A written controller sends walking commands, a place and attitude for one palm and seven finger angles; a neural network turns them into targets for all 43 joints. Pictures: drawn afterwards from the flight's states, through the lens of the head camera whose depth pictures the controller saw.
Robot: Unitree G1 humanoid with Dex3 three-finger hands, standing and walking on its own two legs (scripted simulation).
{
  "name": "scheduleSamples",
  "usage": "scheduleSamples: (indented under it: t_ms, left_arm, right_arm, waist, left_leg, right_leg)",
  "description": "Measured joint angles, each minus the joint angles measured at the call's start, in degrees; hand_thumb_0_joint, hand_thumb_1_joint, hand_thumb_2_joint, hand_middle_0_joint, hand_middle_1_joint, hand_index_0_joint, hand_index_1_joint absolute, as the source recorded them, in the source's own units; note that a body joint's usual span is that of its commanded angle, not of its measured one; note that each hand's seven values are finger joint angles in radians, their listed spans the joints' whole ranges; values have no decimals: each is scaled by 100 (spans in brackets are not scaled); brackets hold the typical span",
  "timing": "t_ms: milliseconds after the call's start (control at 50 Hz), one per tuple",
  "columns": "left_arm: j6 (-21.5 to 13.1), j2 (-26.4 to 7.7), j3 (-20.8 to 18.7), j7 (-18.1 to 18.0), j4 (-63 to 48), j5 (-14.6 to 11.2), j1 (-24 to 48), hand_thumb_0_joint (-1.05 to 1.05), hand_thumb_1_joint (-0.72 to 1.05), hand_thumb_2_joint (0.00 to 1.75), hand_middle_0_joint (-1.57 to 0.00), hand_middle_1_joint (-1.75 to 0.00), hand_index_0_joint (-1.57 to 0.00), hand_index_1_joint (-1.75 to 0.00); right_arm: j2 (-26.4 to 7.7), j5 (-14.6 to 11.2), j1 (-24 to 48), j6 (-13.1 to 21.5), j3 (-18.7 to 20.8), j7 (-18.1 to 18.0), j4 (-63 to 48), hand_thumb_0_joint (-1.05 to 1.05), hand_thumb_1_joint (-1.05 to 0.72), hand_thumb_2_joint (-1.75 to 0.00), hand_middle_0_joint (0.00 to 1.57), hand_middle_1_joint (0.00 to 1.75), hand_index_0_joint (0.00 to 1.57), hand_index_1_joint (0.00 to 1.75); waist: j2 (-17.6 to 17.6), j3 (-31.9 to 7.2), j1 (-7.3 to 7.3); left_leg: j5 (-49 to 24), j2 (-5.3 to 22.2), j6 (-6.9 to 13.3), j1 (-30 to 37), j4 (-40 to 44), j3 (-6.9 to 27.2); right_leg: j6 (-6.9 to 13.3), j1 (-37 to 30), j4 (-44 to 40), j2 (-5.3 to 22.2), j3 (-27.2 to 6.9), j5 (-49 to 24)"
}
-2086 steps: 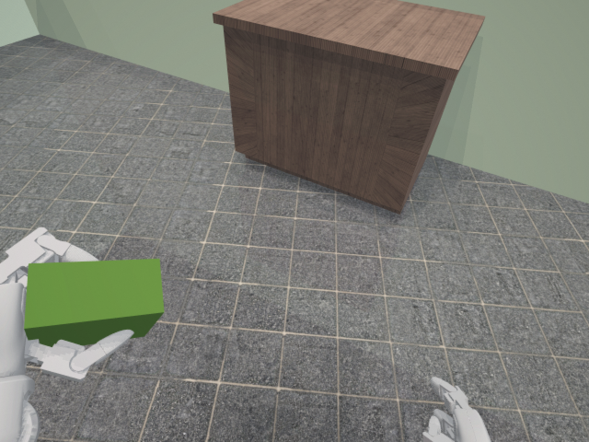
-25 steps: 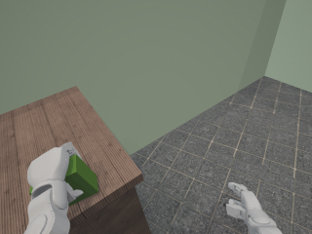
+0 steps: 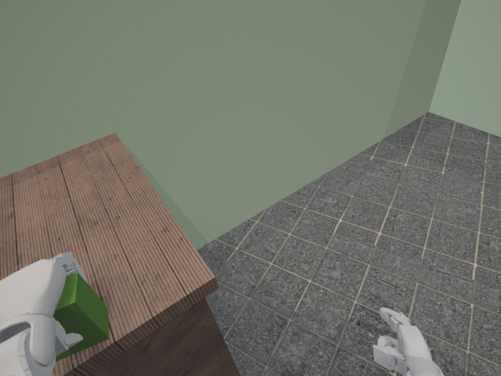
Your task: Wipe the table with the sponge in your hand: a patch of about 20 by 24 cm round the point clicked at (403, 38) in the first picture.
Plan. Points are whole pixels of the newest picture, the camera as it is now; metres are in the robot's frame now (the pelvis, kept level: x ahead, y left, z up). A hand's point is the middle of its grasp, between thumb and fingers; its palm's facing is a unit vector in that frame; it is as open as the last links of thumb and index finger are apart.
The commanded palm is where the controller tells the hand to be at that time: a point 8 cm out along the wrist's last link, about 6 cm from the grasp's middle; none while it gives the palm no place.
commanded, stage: slide back across to the middle lane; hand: left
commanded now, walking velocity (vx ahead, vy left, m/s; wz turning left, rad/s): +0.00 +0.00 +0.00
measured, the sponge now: (62, 327) +0.16 +0.32 +0.05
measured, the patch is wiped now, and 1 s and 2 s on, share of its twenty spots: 1.00 1.00 1.00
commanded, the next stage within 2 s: wipe forward along the middle lane in 0.04 s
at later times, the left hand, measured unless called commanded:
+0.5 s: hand (55, 294) +0.19 +0.33 +0.09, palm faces +0.01 -0.08 -1.00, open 9.8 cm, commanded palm +0.16 +0.35 +0.13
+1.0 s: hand (68, 276) +0.21 +0.31 +0.11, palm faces -0.05 -0.13 -0.99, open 9.8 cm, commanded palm +0.19 +0.23 +0.16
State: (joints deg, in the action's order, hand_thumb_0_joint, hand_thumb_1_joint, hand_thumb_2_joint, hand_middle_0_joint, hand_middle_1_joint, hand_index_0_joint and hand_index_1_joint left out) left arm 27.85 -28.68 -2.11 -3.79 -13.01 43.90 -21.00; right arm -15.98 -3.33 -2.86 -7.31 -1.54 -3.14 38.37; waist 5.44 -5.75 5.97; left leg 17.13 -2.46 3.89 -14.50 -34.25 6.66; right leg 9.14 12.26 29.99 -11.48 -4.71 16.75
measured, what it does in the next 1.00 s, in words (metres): steps to the right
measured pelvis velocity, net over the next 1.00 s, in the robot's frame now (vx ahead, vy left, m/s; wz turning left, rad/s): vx -0.02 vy -0.14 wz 0.02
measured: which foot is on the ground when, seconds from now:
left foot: down 0.00-0.36, up 0.38-1.00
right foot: down 0.00-1.00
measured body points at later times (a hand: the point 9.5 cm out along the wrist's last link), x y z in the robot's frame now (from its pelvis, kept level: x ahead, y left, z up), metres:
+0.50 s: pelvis +0.00 -0.02 -0.01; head -0.01 -0.08 +0.44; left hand +0.19 +0.33 +0.15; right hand +0.25 -0.22 -0.10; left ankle +0.00 +0.14 -0.72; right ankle -0.03 +0.01 -0.73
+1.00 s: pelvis -0.02 -0.14 -0.03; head -0.01 -0.21 +0.41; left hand +0.21 +0.31 +0.16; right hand +0.14 -0.39 -0.16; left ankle +0.07 +0.12 -0.65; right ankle -0.03 +0.00 -0.72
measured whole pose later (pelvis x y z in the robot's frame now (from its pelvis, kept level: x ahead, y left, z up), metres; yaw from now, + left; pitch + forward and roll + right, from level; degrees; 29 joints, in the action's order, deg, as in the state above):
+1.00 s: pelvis -0.02 -0.14 -0.03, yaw +1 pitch +1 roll +13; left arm 10.6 -48.8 -17.9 3.8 42.4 38.4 11.4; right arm -17.8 -3.3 -8.5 -6.6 -1.9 -5.7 36.5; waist -4.1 0.7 -0.3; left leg 30.5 -5.8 -0.2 -38.6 -59.9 7.0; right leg 3.9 20.4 41.4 -12.3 -1.6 19.7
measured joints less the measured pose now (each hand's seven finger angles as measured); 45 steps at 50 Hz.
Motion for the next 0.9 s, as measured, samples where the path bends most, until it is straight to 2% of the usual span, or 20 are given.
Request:
scheduleSamples:
  t_ms: [100, 180, 240, 320, 340, 400, 460, 520, 600, 700, 760, 780, 860, 900]
  left_arm:
    - [-72, 8, -11, -2, 38, 39, 35, -2, -51, 107, -71, -137, -79, -134]
    - [-103, -29, -41, 10, 40, 22, 16, -2, -51, 107, -72, -137, -79, -134]
    - [-134, -50, -38, 48, 110, 13, 98, -2, -51, 107, -72, -136, -80, -133]
    - [-179, -123, -61, 92, 267, 51, 326, -2, -52, 107, -73, -135, -81, -132]
    - [-203, -134, -71, 99, 341, 63, 404, -2, -52, 107, -73, -135, -81, -132]
    - [-299, -167, -130, 142, 595, 52, 627, -2, -52, 107, -74, -134, -81, -132]
    - [-389, -296, -190, 250, 899, 43, 896, -1, -53, 107, -74, -134, -82, -131]
    - [-511, -438, -283, 325, 1267, 70, 1182, -1, -53, 107, -75, -134, -82, -131]
    - [-731, -616, -511, 395, 1798, 1, 1410, -1, -53, 107, -75, -133, -82, -131]
    - [-977, -848, -727, 475, 2520, 47, 1749, 0, -54, 107, -75, -133, -83, -131]
    - [-1135, -1009, -838, 513, 3090, 75, 2024, 0, -54, 108, -75, -133, -82, -131]
    - [-1186, -1074, -872, 536, 3310, 99, 2140, 0, -54, 108, -75, -133, -82, -131]
    - [-1409, -1372, -1070, 608, 4247, 226, 2598, 0, -53, 108, -74, -134, -82, -132]
    - [-1564, -1540, -1212, 618, 4765, 301, 2820, 0, -53, 108, -74, -135, -81, -133]
  right_arm:
    - [25, 6, 101, 45, -13, -6, 11, 2, -91, -90, 20, 29, 20, 30]
    - [44, 3, 164, 50, -30, -16, -45, 1, -91, -90, 20, 29, 20, 30]
    - [23, 3, 190, 54, -33, -41, -58, 1, -91, -90, 20, 29, 20, 30]
    - [4, -2, 192, 20, -34, -67, -68, 1, -91, -90, 20, 29, 20, 30]
    - [-3, -8, 181, 11, -35, -72, -66, 1, -91, -90, 20, 29, 20, 30]
    - [-13, -17, 182, -12, -63, -96, -25, 1, -91, -90, 20, 29, 20, 30]
    - [9, -20, 188, -54, -109, -124, -3, 1, -91, -90, 20, 29, 20, 30]
    - [4, -24, 160, -73, -125, -133, -49, 1, -91, -90, 20, 29, 20, 30]
    - [32, -35, 75, -82, -155, -137, -56, 1, -91, -90, 20, 29, 20, 30]
    - [-4, -47, -164, -105, -170, -132, -98, 1, -91, -90, 20, 29, 20, 30]
    - [-40, -28, -259, -113, -173, -171, -49, 1, -90, -90, 20, 29, 20, 30]
    - [-48, -21, -292, -110, -176, -183, -36, 1, -91, -90, 20, 29, 20, 30]
    - [-98, -6, -387, -85, -193, -213, -46, 1, -90, -90, 20, 29, 20, 30]
    - [-136, 24, -398, -40, -199, -229, -45, 1, -90, -90, 20, 29, 20, 30]
  waist:
    - [-8, 4, 49]
    - [-32, -25, 59]
    - [-25, -19, 82]
    - [-55, -21, 92]
    - [-59, -32, 84]
    - [-84, 5, 97]
    - [-183, 62, 120]
    - [-185, 93, 78]
    - [-247, 95, 26]
    - [-330, 62, -97]
    - [-379, 94, -159]
    - [-419, 105, -179]
    - [-576, 171, -322]
    - [-649, 249, -412]
  left_leg:
    - [-15, -28, -11, -94, -95, 31]
    - [-2, -46, -6, -138, -116, 26]
    - [0, -65, -11, -193, -183, 58]
    - [44, -69, -3, -239, -148, 13]
    - [68, -63, -14, -249, -133, 21]
    - [100, -88, -46, -316, -245, 53]
    - [254, -177, -66, -444, -383, 11]
    - [263, -226, -79, -616, -434, -7]
    - [424, -319, -92, -869, -651, 20]
    - [489, -345, -77, -1187, -838, 61]
    - [744, -362, -114, -1397, -1134, 124]
    - [797, -374, -121, -1477, -1234, 137]
    - [994, -366, -175, -1841, -1616, 155]
    - [1139, -359, -249, -2043, -1878, 156]
  right_leg:
    - [-91, 68, 64, 19, 26, 49]
    - [18, 124, 117, 26, 32, 86]
    - [-159, 145, 144, 29, 62, 120]
    - [14, 192, 179, 22, 148, 135]
    - [13, 216, 198, 26, 185, 152]
    - [-181, 248, 244, 35, 234, 175]
    - [-106, 273, 261, 36, 213, 145]
    - [-29, 328, 306, -18, 254, 139]
    - [-127, 386, 398, -111, 234, 142]
    - [-10, 418, 486, -235, 307, 155]
    - [-167, 446, 598, -290, 332, 205]
    - [-165, 459, 624, -295, 335, 207]
    - [-57, 588, 770, -300, 353, 219]
    - [-106, 687, 885, -279, 349, 242]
